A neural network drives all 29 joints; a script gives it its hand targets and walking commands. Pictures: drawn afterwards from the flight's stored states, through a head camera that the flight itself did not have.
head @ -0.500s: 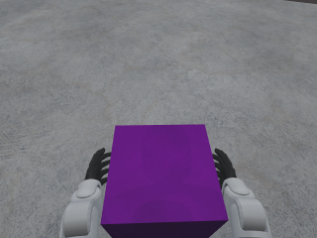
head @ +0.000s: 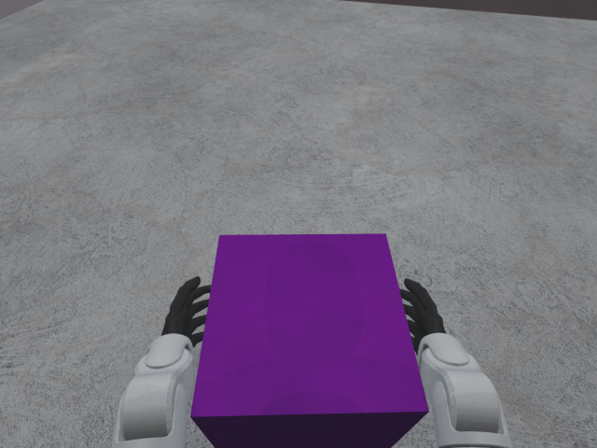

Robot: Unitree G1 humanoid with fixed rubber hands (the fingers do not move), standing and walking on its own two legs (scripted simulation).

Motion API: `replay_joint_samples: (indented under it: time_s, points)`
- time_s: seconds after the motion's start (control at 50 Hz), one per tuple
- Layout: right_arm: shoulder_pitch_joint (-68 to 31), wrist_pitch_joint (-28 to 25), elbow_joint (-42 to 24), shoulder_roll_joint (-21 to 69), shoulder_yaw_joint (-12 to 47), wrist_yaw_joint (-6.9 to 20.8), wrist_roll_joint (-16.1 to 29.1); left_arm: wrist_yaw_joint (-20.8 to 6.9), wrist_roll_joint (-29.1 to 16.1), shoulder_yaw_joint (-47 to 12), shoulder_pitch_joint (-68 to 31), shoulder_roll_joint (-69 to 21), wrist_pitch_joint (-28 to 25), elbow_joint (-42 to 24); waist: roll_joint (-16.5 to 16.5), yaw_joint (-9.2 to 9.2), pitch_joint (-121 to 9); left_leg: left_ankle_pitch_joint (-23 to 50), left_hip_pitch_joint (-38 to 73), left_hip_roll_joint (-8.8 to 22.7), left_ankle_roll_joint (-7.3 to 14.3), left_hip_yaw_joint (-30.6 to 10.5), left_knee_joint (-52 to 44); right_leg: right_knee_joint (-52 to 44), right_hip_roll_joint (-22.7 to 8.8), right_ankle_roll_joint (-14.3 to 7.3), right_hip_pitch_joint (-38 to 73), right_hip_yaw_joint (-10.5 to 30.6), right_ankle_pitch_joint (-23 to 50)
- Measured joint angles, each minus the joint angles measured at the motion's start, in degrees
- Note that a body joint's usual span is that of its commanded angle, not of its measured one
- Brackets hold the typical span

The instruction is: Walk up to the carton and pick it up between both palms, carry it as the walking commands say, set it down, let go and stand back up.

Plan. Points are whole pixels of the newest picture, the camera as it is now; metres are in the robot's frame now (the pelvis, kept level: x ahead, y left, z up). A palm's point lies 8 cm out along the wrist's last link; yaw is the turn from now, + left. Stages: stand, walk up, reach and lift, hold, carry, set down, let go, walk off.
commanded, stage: carry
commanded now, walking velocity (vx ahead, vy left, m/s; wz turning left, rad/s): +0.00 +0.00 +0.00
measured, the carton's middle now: (303, 356) +0.27 +0.02 -0.04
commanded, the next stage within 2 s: none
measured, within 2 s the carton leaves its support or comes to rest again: neither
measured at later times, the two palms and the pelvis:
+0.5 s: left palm (218, 215) +0.49 +0.17 +0.02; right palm (398, 222) +0.50 -0.14 +0.01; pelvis +0.23 +0.01 -0.01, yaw +4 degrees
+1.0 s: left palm (234, 132) +0.75 +0.18 +0.02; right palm (375, 135) +0.76 -0.14 +0.02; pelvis +0.50 +0.02 -0.01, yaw +5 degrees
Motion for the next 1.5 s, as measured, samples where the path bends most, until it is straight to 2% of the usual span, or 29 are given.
replay_joint_samples:
  time_s: [0.06,0.1,0.18,0.24,0.32,0.36,0.4,0.44,0.5,0.56,0.62,0.64,0.68,0.76,0.82,0.88,0.94,0.98,1.04,1.08,1.14,1.22,1.28,1.3,1.34,1.38,1.42,1.48,1.5]
  points:
    - [-0.5,0.6,-1.5,-0.8,-0.2,-0.2,-0.7,-0.7,0.2,0.4,-2.3,-0.8,-0.4,1.3,2.7,-0.20,-0.9,-1.5,1.4,-0.1,0.1,0.5,0.4,-8.9,-0.8,0.0,-0.2,-1.0,9.0]
    - [-0.2,1.1,-1.5,-2.4,-0.5,-0.2,-0.4,-0.9,0.9,0.5,-3.6,-2.4,-0.9,3.7,4.2,-1.17,-1.7,0.5,-1.1,0.0,-0.4,-0.6,7.4,-9.3,-1.2,1.0,1.8,-2.3,7.1]
    - [1.3,1.7,0.5,-5.0,-0.2,-0.2,1.5,-0.9,3.4,0.7,-3.0,-5.0,-0.3,6.2,0.5,-2.36,-3.3,-4.6,-4.5,-1.6,-1.0,-0.4,9.4,-8.4,-4.0,1.8,6.6,-3.8,0.7]
    - [-0.8,2.2,2.6,-4.7,0.8,0.0,2.1,-0.7,4.1,0.8,-0.2,-4.2,-0.7,4.4,-2.6,-2.39,-2.4,3.2,-2.5,-1.6,-0.3,1.9,3.0,-2.3,-5.0,1.9,7.1,-2.4,-1.0]
    - [-1.8,1.8,5.1,-0.4,0.1,0.1,0.5,-0.6,2.4,0.9,2.8,-0.9,-0.6,2.8,-1.9,-2.96,-2.0,-4.0,2.3,0.0,0.0,3.5,3.1,11.2,-1.5,0.3,0.5,0.9,-3.5]
    - [-0.2,1.1,3.4,0.1,0.1,-0.1,0.1,-0.6,1.2,0.4,1.7,0.0,0.3,2.1,-0.9,-2.80,-1.4,-5.1,4.1,0.1,-0.5,3.4,1.7,7.9,-0.5,-0.5,-2.5,0.1,-3.5]
    - [0.4,0.7,0.8,-0.4,0.3,-0.5,0.1,-0.7,0.6,0.5,-0.1,-0.6,0.4,1.4,0.3,-2.53,0.1,-6.1,5.3,0.1,-0.7,3.2,2.1,-1.7,-0.2,-0.7,-3.9,-1.6,3.1]
    - [1.1,0.6,-1.1,-2.3,0.0,-0.6,0.6,-0.8,1.0,0.5,-1.5,-2.7,-0.7,2.5,3.2,-3.19,1.0,-4.7,2.9,1.3,-1.0,0.8,9.6,-3.4,0.2,-1.4,-2.0,-4.0,4.7]
    - [1.9,0.9,-0.9,-4.7,0.3,-0.5,1.9,-0.8,2.6,0.7,-1.5,-5.0,-1.4,4.4,2.2,-2.93,0.6,-5.5,-2.4,-1.0,-1.4,-2.3,21.7,-3.6,-1.5,-1.6,1.7,-5.3,1.4]
    - [0.7,1.7,0.6,-5.5,1.5,-0.4,2.5,-0.5,3.5,0.3,0.8,-4.8,-2.0,3.6,0.0,-2.19,0.0,-8.3,-6.4,-1.3,-1.1,-2.1,19.2,-6.5,-1.8,-0.8,5.7,-5.0,-0.1]
    - [0.0,0.9,-0.4,-4.4,1.1,0.3,2.4,0.3,3.1,0.2,1.1,-4.2,-1.1,-0.2,-2.1,-1.34,1.1,0.7,-9.2,-1.3,-0.7,-0.8,7.1,-7.4,-1.9,-0.5,9.1,-5.2,-2.1]
    - [-0.5,0.2,0.1,-3.5,0.9,0.6,2.1,0.3,2.8,0.5,1.0,-3.6,-0.7,-1.0,-3.3,-0.80,1.6,6.3,-8.3,-1.7,-0.4,0.0,5.2,-5.6,-2.3,-0.4,9.6,-4.5,-2.7]
    - [-1.5,-0.4,2.0,-1.2,0.8,0.5,1.0,0.1,1.8,1.2,1.3,-1.6,-0.3,-1.1,-4.8,-0.31,1.5,3.1,-5.7,-1.7,0.1,2.0,5.3,4.7,-2.9,0.3,6.1,-1.7,-0.4]
    - [0.5,0.1,1.4,0.0,0.7,0.1,-1.1,-0.2,-0.1,0.2,0.9,0.2,-0.2,1.5,-0.8,-1.48,0.1,-2.1,-0.9,0.3,0.0,2.1,3.5,18.0,1.3,-0.2,-1.8,2.5,-6.9]
    - [1.8,0.6,-2.3,-1.0,0.6,-0.6,-0.3,-0.5,-0.3,0.0,-0.4,-1.1,-0.5,1.0,1.2,-2.88,1.3,-2.7,2.8,0.0,-0.3,1.9,-0.2,9.8,0.7,0.0,-7.1,2.3,-3.9]
    - [1.7,1.4,-5.7,-2.7,0.6,-0.9,1.1,-0.8,0.5,0.3,-0.6,-3.3,-1.6,-0.6,2.5,-4.01,2.9,-2.9,3.5,0.3,-0.7,1.5,4.9,-6.9,-0.1,-0.1,-6.7,-0.1,15.8]
    - [2.2,1.5,-4.6,-4.9,0.3,-0.8,2.9,-0.6,2.5,-0.4,-0.4,-5.0,-2.0,0.8,3.1,-5.14,2.3,-3.3,-1.6,-1.1,-1.1,-3.1,20.8,-4.2,-0.7,-1.4,-3.4,-2.5,7.5]
    - [2.3,2.0,-2.5,-5.3,1.1,-0.7,3.2,-0.5,3.6,-0.7,1.1,-4.8,-1.5,1.6,2.1,-4.66,0.9,-6.0,-3.4,-1.8,-0.9,-3.8,22.3,-4.9,-0.8,-1.3,-0.8,-2.8,5.4]
    - [0.9,2.1,0.0,-5.3,1.7,-0.2,3.1,-0.3,4.2,0.1,2.1,-4.8,-0.8,1.0,0.4,-3.13,0.0,-6.5,-6.6,-1.3,-0.8,-3.2,14.6,-7.6,-0.3,-1.0,2.5,-2.8,4.1]
    - [-0.2,1.6,0.0,-4.6,1.7,0.2,2.8,-0.1,3.8,0.6,1.9,-4.5,-0.4,-0.8,-1.0,-2.08,0.8,3.0,-6.4,-1.0,-0.8,-2.2,2.4,-7.7,-0.2,-0.8,4.3,-2.8,3.0]
    - [-1.4,0.6,1.2,-1.7,1.3,0.4,1.4,-0.1,2.4,0.9,2.2,-1.9,-0.4,-1.6,-3.5,-0.53,0.6,2.8,-3.3,-1.2,-0.3,0.1,1.1,0.9,-1.0,0.1,2.0,-0.4,3.8]
    - [0.5,0.7,0.3,0.0,0.6,0.3,-0.7,-0.1,0.5,-0.1,1.5,0.0,-0.2,0.2,0.2,-0.45,-1.6,-0.4,0.7,0.4,-0.3,0.6,-0.5,1.6,0.1,0.2,-0.7,0.5,-1.0]
    - [1.1,0.7,-1.6,-0.5,0.4,0.0,-1.1,-0.5,0.2,-0.4,-0.7,-0.2,0.2,0.9,2.3,-0.83,-1.6,-2.5,3.1,0.4,-0.5,1.2,-0.9,-6.9,-0.8,0.2,-2.3,-0.5,5.4]
    - [1.3,0.8,-2.1,-1.2,0.4,-0.2,-1.0,-0.6,0.3,-0.4,-1.4,-0.9,-0.1,1.6,3.4,-1.44,-1.5,-2.9,2.9,0.6,-0.6,0.6,1.4,-8.6,-0.9,0.3,-1.6,-1.2,10.7]
    - [2.3,1.1,-2.4,-3.4,0.3,-0.2,-0.4,-0.8,1.3,-0.3,-2.4,-3.1,-0.8,3.9,4.7,-2.43,-1.9,-2.3,-0.6,0.7,-1.0,-1.3,11.1,-7.8,-1.2,0.7,0.4,-2.8,7.0]
    - [2.9,1.4,-1.3,-5.2,0.6,-0.3,0.8,-0.8,2.6,0.1,-1.8,-5.0,-1.2,5.6,3.0,-2.75,-2.5,-5.6,-2.9,-0.9,-1.3,-1.9,15.8,-7.4,-2.5,0.9,2.7,-3.1,4.0]
    - [2.3,2.1,0.3,-6.1,1.3,-0.2,1.8,-0.6,3.9,-0.4,-0.2,-4.9,-1.4,6.0,1.0,-3.09,-2.8,-6.9,-4.5,-1.1,-1.0,-1.3,12.7,-8.1,-3.0,1.4,5.2,-3.1,2.2]
    - [-0.1,2.1,1.6,-5.4,1.3,0.3,2.5,0.0,4.5,-0.1,1.0,-4.5,-0.8,3.0,-1.4,-3.07,-1.2,4.4,-5.3,-0.7,-0.5,0.2,3.4,-6.8,-2.9,1.7,7.6,-2.8,0.1]
    - [-0.8,1.5,2.6,-4.3,1.2,0.4,2.2,0.1,4.1,0.4,1.4,-3.8,-0.7,2.2,-3.0,-2.76,-0.9,4.1,-4.2,-1.0,-0.1,1.3,3.5,-3.9,-3.5,1.7,6.9,-1.7,0.2]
